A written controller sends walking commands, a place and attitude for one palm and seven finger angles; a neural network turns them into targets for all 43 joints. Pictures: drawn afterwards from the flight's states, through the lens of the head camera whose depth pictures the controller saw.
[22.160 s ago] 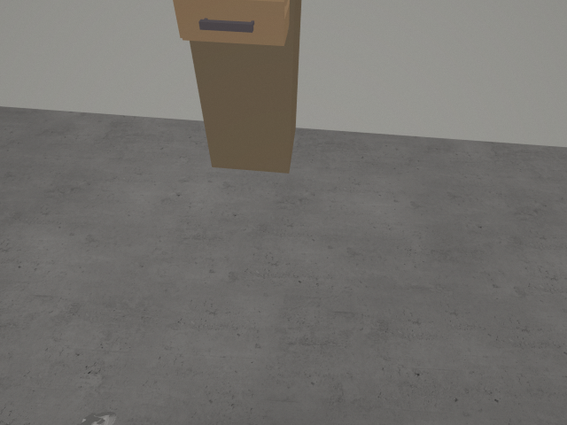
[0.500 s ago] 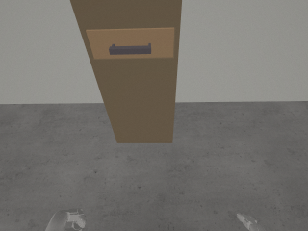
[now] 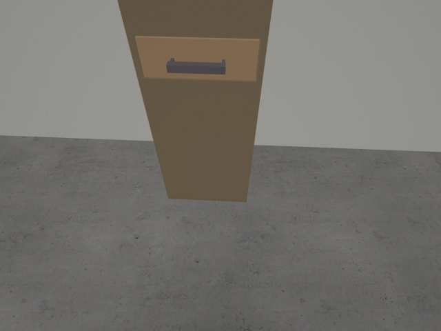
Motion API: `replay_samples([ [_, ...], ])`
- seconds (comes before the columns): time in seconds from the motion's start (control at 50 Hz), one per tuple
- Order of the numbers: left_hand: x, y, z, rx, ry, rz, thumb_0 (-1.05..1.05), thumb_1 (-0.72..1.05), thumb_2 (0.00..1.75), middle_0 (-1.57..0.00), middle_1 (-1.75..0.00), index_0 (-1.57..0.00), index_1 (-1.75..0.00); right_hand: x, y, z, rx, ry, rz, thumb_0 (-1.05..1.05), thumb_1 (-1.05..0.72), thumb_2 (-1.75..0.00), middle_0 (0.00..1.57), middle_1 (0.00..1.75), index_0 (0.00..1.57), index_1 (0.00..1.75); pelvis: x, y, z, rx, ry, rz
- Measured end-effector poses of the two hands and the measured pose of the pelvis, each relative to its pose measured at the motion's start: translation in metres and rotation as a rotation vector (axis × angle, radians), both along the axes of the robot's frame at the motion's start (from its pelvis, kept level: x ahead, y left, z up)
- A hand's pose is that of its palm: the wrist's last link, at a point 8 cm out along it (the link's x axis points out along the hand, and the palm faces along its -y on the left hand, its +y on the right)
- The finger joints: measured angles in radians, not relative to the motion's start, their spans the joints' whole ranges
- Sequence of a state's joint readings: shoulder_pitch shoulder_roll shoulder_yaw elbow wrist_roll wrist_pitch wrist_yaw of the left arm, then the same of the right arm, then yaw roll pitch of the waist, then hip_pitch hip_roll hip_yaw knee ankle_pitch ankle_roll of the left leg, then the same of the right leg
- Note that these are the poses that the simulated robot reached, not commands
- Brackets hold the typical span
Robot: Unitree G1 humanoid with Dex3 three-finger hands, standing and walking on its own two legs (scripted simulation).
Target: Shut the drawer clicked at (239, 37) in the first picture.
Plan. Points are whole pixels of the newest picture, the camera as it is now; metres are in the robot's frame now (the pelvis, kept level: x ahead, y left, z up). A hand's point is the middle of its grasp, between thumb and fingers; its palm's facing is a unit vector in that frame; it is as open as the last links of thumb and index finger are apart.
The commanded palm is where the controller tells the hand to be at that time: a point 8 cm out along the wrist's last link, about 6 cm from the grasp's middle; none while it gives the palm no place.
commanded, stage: let the arm hang, fingers relaxed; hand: left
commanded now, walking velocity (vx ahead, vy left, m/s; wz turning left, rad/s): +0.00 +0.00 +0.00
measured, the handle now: (197, 64) +0.86 +0.12 +0.05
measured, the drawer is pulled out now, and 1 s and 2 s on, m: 0.00 0.00 0.00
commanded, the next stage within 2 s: look to check the result in 0.40 s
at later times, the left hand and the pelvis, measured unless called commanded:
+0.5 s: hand out of the picture +0.01 +0.15 -0.17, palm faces +0.04 -0.99 -0.16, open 7.3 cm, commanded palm none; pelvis +0.01 -0.01 +0.00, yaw +0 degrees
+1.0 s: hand out of the picture +0.04 +0.14 -0.17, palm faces +0.04 -0.98 -0.18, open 7.3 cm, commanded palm none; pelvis +0.04 -0.02 +0.00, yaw +0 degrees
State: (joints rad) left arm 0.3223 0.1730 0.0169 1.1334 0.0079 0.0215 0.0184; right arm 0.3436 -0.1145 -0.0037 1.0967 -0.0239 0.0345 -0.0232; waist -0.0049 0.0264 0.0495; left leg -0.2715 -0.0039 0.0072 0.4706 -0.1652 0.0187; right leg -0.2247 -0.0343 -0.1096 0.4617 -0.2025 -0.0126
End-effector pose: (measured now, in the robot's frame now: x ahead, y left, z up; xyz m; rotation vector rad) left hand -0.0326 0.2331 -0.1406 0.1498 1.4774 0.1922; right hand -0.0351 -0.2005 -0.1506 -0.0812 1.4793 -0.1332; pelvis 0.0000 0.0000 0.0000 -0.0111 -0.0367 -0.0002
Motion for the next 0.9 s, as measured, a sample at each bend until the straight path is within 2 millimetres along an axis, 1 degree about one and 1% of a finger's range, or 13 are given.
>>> replay_samples([
  [0.06, 0.008, -0.006, -0.001, -0.011, -0.024, -0.002, 0.01, 0.91, 0.9, -0.29, -0.41, -0.29, -0.4, 0.002, 0.006, -0.001, 0.012, -0.009, -0.007, 0.01, -0.9, -0.9, 0.2, 0.3, 0.2, 0.3, 0.0, 0.0, 0.0, 0.003, 0.0, -0.003],
  [0.14, 0.019, -0.015, -0.002, -0.028, -0.052, -0.007, 0.01, 0.91, 0.9, -0.24, -0.35, -0.24, -0.35, 0.006, 0.008, -0.002, 0.018, -0.024, -0.015, 0.01, -0.9, -0.9, 0.2, 0.3, 0.2, 0.3, 0.0, -0.001, 0.001, 0.007, 0.003, -0.005],
  [0.22, 0.026, -0.024, -0.004, -0.042, -0.064, -0.009, 0.01, 0.91, 0.9, -0.22, -0.32, -0.22, -0.32, 0.011, 0.005, -0.002, 0.014, -0.034, -0.021, 0.01, -0.9, -0.9, 0.2, 0.3, 0.2, 0.3, 0.002, -0.003, 0.001, 0.008, 0.007, -0.007],
  [0.36, 0.03, -0.034, -0.006, -0.059, -0.055, -0.005, 0.01, 0.91, 0.9, -0.2, -0.31, -0.21, -0.31, 0.016, -0.005, 0.0, -0.006, -0.029, -0.028, 0.01, -0.91, -0.9, 0.19, 0.3, 0.19, 0.3, 0.007, -0.007, 0.001, 0.008, 0.01, -0.008],
  [0.6, 0.038, -0.037, -0.003, -0.044, -0.036, -0.001, 0.01, 0.91, 0.9, -0.2, -0.3, -0.2, -0.3, 0.028, -0.015, 0.001, -0.013, -0.017, -0.022, 0.01, -0.91, -0.9, 0.19, 0.3, 0.19, 0.3, 0.019, -0.014, 0.003, 0.009, 0.008, -0.007],
  [0.76, 0.049, -0.038, -0.001, -0.032, -0.043, -0.008, 0.01, 0.91, 0.9, -0.2, -0.3, -0.2, -0.3, 0.04, -0.018, 0.001, -0.007, -0.027, -0.016, 0.01, -0.91, -0.9, 0.19, 0.3, 0.19, 0.3, 0.026, -0.019, 0.003, 0.01, 0.005, -0.009],
  [0.9, 0.059, -0.041, 0.0, -0.031, -0.054, -0.009, 0.01, 0.91, 0.9, -0.2, -0.3, -0.2, -0.3, 0.046, -0.023, 0.001, -0.01, -0.025, -0.01, 0.01, -0.91, -0.9, 0.19, 0.3, 0.19, 0.3, 0.032, -0.022, 0.004, 0.011, 0.005, -0.007],
])
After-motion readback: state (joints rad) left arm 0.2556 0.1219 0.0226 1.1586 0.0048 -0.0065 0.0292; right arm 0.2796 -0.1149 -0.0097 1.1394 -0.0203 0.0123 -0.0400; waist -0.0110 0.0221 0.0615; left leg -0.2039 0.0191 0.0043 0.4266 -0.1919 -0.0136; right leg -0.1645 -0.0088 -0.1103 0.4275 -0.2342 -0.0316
